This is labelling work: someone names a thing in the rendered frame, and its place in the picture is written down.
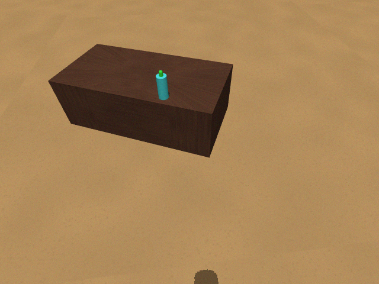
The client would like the bottle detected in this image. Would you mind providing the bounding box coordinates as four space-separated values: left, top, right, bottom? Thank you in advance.
156 70 169 100

